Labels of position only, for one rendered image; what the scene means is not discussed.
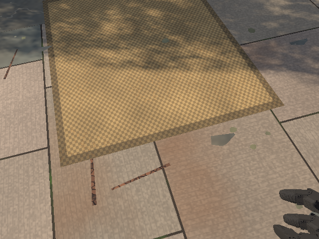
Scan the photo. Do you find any robot right hand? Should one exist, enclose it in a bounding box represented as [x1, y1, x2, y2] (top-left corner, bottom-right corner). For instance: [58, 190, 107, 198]
[273, 188, 319, 239]

